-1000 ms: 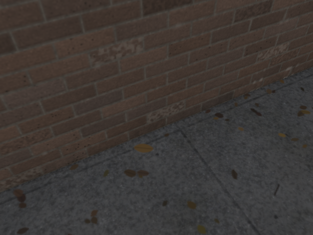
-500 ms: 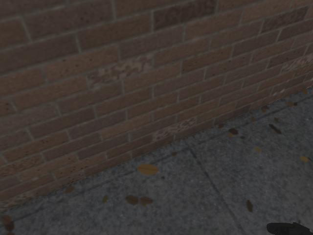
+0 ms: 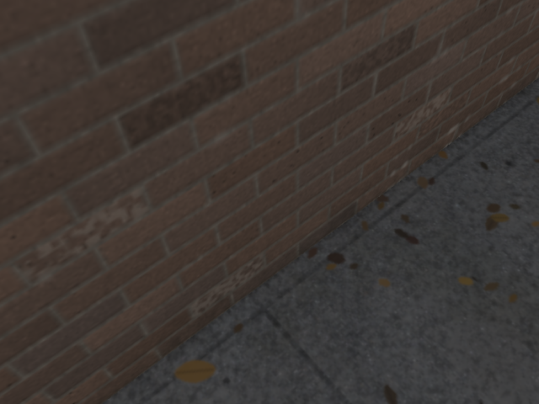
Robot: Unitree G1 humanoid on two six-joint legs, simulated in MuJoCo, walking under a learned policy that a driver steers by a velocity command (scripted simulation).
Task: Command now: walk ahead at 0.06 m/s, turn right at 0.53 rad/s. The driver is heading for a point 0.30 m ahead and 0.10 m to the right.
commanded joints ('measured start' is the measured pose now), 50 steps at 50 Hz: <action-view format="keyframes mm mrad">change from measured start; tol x32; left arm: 1 5 149 44 -82 -26 14 37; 50 153 152 41 -102 -24 27 41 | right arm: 1 66 -131 -38 -36 -16 13 -21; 50 -15 -49 -11 -196 24 -50 45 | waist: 1 -3 -56 -163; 17 -29 -177 -153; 20 1 301 -120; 35 -25 216 -49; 38 64 -331 -82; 50 22 -114 -75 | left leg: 1 -260 56 -107 92 104 -15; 18 226 46 -96 -716 318 -22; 20 345 412 -513 -782 612 243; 29 364 286 -65 -733 743 176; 35 155 304 -16 -749 25 106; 39 -537 47 -81 178 -87 -21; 50 -52 51 15 -377 359 -54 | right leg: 1 291 -273 374 -215 139 -163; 17 181 -127 448 -135 -66 -98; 23 -243 31 116 646 -346 99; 36 361 38 -144 -33 -210 6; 39 578 -424 838 -372 -489 -327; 44 316 -213 235 -234 434 -161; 50 346 -187 149 -182 579 -142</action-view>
